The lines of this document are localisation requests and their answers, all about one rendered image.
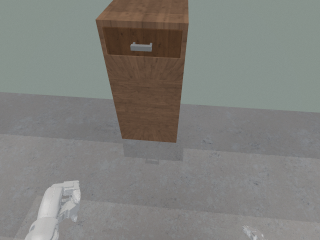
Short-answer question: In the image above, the right robot hand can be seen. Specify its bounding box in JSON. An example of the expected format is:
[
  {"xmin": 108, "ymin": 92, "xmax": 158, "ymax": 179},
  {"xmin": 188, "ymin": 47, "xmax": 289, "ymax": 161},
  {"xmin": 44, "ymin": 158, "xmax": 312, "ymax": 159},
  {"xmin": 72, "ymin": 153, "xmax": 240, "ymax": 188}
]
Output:
[{"xmin": 242, "ymin": 225, "xmax": 267, "ymax": 240}]

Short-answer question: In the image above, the robot left forearm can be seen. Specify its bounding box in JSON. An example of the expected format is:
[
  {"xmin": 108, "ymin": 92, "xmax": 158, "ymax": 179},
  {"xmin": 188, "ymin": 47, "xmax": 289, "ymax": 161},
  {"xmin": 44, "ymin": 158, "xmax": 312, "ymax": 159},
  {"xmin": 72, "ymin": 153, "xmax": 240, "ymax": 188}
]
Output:
[{"xmin": 24, "ymin": 217, "xmax": 59, "ymax": 240}]

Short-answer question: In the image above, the drawer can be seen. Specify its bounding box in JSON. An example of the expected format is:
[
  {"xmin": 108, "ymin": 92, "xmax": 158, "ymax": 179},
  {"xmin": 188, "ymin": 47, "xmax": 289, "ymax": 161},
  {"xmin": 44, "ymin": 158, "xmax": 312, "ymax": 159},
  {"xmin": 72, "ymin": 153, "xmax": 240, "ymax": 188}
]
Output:
[{"xmin": 102, "ymin": 26, "xmax": 183, "ymax": 58}]

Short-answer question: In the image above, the handle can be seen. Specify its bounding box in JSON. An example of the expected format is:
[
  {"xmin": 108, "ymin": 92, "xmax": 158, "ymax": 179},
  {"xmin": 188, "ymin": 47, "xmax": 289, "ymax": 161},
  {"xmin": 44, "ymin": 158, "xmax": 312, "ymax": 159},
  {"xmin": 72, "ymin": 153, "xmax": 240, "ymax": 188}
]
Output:
[{"xmin": 130, "ymin": 42, "xmax": 152, "ymax": 52}]

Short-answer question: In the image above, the cabinet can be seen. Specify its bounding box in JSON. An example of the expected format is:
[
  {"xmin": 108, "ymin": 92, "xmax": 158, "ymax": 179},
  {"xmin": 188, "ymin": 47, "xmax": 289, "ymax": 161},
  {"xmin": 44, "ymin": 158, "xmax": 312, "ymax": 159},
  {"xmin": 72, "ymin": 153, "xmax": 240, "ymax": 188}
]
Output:
[{"xmin": 95, "ymin": 0, "xmax": 189, "ymax": 143}]

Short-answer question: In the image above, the left robot hand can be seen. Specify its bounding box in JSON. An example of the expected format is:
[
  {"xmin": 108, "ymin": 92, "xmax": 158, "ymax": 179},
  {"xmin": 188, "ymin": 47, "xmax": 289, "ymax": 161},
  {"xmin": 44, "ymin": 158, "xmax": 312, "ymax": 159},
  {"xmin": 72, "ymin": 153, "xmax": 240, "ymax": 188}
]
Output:
[{"xmin": 37, "ymin": 180, "xmax": 81, "ymax": 223}]

